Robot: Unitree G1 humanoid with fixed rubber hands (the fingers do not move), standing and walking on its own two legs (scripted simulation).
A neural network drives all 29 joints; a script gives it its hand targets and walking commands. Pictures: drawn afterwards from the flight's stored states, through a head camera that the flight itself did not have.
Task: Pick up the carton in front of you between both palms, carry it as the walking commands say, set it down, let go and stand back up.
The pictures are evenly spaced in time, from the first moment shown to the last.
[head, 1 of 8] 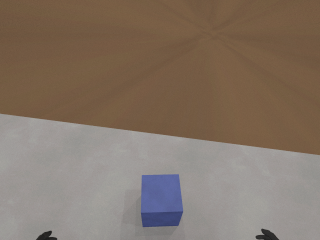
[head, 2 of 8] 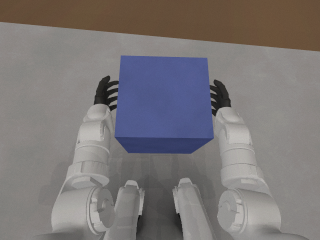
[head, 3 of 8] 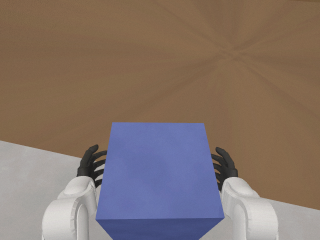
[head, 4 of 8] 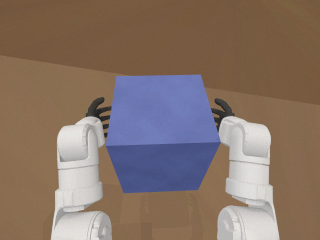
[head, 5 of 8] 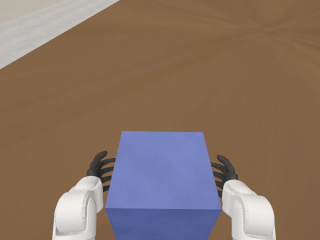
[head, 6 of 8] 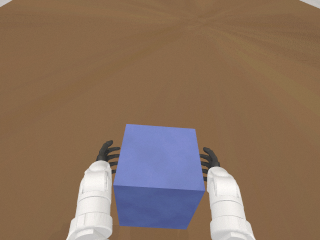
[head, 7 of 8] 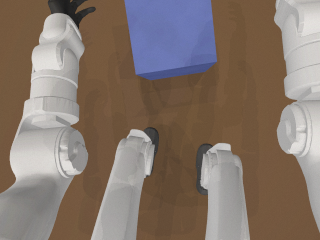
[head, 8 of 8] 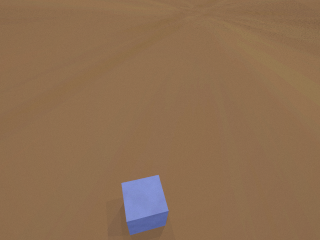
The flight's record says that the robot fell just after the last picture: no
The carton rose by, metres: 1.25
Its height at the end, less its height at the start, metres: +0.52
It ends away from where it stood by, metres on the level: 5.20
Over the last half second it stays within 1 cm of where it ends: yes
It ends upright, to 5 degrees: yes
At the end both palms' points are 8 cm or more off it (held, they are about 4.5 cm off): yes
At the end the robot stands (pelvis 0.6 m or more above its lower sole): yes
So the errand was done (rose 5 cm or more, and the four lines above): yes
